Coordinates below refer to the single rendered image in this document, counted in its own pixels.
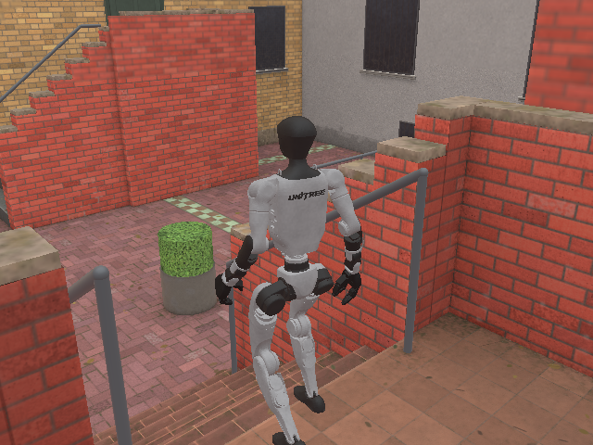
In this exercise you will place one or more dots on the robot torso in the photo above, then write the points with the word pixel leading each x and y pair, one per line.
pixel 297 218

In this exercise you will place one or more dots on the robot left upper arm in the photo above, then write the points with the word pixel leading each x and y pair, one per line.
pixel 260 193

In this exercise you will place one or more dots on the robot left forearm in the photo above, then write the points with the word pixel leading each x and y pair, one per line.
pixel 241 264

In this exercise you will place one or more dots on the left robot hand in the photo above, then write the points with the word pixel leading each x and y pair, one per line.
pixel 222 290

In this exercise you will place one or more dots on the robot right upper arm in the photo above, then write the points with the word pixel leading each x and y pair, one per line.
pixel 349 223

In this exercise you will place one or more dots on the robot right forearm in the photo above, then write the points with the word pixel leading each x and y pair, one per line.
pixel 353 252

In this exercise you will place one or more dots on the right robot hand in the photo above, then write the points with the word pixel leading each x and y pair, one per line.
pixel 341 283

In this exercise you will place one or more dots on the robot right thigh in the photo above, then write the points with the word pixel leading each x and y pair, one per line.
pixel 297 324

